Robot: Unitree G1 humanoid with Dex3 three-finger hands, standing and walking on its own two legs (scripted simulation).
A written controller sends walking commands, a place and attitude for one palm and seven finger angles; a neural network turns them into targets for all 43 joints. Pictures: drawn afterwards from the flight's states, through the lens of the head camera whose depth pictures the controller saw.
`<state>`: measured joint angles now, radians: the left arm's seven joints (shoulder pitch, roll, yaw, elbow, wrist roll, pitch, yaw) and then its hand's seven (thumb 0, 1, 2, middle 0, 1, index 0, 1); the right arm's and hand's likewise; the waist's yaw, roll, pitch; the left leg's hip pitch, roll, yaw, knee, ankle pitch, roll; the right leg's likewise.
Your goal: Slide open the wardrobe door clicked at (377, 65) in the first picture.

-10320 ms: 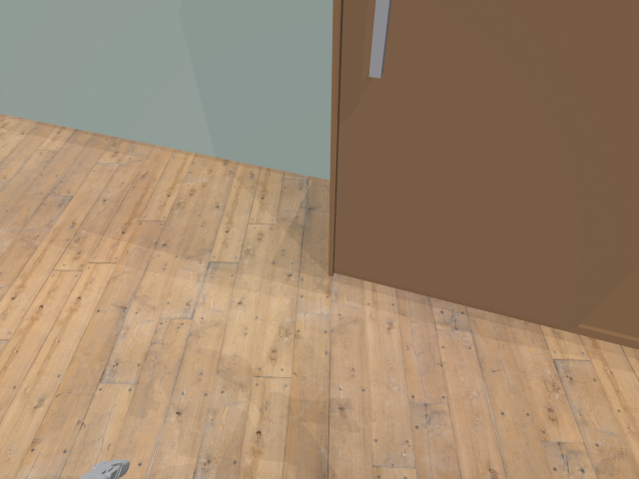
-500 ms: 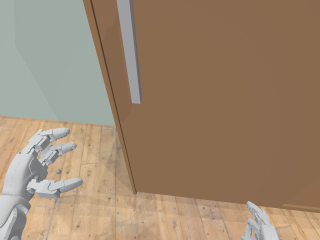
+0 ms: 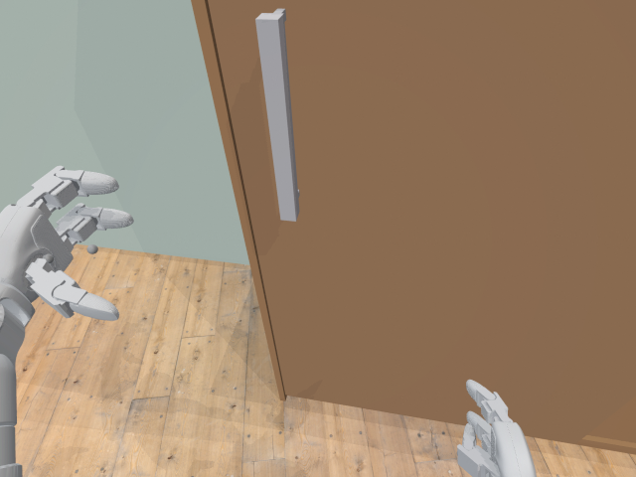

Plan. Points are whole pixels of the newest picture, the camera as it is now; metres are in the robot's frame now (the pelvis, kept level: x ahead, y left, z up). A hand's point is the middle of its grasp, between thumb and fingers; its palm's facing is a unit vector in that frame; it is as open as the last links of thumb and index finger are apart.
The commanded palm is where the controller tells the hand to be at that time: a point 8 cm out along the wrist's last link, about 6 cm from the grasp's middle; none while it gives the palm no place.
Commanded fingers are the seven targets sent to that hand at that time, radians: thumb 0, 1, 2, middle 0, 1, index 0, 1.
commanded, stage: raise the hand with hooked fingers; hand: left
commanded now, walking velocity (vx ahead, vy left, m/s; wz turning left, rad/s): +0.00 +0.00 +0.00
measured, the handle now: (285, 127) +0.50 +0.11 +0.22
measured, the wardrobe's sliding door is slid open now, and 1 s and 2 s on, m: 0.00 0.00 0.00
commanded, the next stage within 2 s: move the hooked fingers beside the handle in 0.64 s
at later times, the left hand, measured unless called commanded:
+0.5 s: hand (109, 215) +0.30 +0.26 +0.22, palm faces +0.04 -0.99 -0.12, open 13.9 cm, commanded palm +0.26 +0.31 +0.24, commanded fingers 0.00 -0.50 0.30 -0.30 -1.20 -0.30 -1.20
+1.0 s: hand (129, 203) +0.32 +0.25 +0.22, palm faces +0.02 -0.99 -0.10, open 14.0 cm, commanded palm +0.29 +0.29 +0.24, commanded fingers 0.00 -0.50 0.30 -0.30 -1.20 -0.30 -1.20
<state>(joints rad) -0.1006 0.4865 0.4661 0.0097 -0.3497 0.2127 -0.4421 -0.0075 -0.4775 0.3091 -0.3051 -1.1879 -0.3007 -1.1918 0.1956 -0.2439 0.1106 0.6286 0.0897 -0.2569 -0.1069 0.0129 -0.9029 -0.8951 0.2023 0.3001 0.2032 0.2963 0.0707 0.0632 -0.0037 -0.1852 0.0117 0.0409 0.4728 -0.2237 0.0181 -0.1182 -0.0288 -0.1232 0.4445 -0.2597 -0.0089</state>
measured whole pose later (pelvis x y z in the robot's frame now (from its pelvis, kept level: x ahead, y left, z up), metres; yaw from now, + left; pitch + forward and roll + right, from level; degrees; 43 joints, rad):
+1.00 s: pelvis +0.02 -0.01 +0.00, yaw +0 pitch -2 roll +0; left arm -0.28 0.49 0.44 0.10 -0.32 0.33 -0.43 -0.01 -0.50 0.30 -0.31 -1.20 -0.30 -1.21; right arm 0.18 -0.28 0.09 0.63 0.11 -0.20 -0.11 0.01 -0.90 -0.90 0.20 0.30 0.20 0.30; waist 0.06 0.07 -0.02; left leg -0.18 0.01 0.04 0.47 -0.24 0.01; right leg -0.13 -0.03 -0.12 0.46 -0.29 -0.01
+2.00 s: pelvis +0.01 -0.01 +0.00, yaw -2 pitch -1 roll +0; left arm -0.59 0.44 0.32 0.46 -0.24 0.26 -0.29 -0.01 -0.50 0.30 -0.30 -1.20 -0.30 -1.20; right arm 0.23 -0.28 0.06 0.65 0.10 -0.12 -0.11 0.01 -0.91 -0.90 0.20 0.30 0.20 0.30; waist -0.01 0.05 -0.02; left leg -0.20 0.02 0.06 0.45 -0.23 0.01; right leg -0.16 -0.02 -0.10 0.45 -0.27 -0.02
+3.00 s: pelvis +0.02 +0.00 +0.00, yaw -2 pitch +0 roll +0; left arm -0.65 0.41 0.30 0.54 -0.23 0.23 -0.25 -0.01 -0.50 0.30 -0.30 -1.20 -0.30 -1.20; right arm 0.23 -0.27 0.05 0.64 0.10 -0.07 -0.10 0.01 -0.91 -0.90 0.20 0.30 0.20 0.30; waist -0.01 0.05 -0.03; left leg -0.20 0.02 0.07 0.43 -0.23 0.01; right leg -0.16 -0.02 -0.09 0.42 -0.26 -0.01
